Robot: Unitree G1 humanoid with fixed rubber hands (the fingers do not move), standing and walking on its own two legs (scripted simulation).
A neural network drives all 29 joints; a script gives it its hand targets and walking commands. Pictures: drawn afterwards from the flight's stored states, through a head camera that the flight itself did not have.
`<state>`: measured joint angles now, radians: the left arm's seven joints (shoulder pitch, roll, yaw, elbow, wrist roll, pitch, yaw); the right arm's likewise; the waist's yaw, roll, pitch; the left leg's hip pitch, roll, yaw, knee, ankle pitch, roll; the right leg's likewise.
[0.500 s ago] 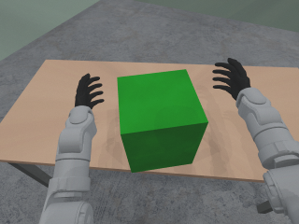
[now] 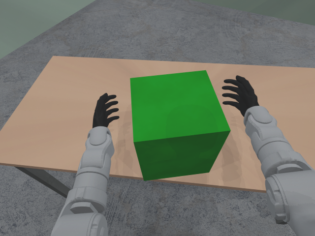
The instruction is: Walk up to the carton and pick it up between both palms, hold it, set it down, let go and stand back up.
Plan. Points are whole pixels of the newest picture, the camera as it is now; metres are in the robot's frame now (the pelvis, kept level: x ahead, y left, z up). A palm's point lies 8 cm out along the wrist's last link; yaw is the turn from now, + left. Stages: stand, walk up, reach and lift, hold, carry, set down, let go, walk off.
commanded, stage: reach and lift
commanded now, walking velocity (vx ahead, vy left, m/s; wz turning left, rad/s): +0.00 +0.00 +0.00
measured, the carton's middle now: (172, 129) +0.43 +0.06 -0.01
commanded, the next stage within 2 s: none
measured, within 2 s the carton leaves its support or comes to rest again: neither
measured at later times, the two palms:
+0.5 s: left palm (111, 133) +0.36 +0.22 +0.01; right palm (234, 115) +0.47 -0.11 +0.03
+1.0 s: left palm (118, 129) +0.37 +0.20 +0.03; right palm (229, 118) +0.45 -0.09 +0.04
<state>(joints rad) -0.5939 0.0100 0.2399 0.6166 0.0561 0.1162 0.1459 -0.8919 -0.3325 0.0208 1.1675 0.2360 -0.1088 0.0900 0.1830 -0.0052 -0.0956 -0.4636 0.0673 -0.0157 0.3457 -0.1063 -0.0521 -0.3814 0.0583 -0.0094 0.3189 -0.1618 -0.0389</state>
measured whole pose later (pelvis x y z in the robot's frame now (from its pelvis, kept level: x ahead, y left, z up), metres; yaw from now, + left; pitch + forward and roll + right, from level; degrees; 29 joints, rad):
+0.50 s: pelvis +0.00 +0.01 -0.01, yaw -1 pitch +21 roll -2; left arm -0.65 -0.04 0.24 0.87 0.04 -0.18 0.19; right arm -0.93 -0.30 0.05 1.34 0.24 -0.30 0.06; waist 0.22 0.00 -0.18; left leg -0.70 0.08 -0.01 0.48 -0.15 -0.05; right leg -0.61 0.07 -0.01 0.43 -0.19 -0.03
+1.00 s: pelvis +0.00 +0.00 -0.01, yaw -1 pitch +19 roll -1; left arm -0.67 -0.15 0.50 0.80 0.31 -0.20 0.15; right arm -0.90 -0.10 -0.38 1.20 -0.22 -0.29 0.02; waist 0.15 -0.01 -0.14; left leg -0.62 0.07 0.00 0.39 -0.11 -0.04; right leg -0.54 0.06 0.00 0.38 -0.17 -0.04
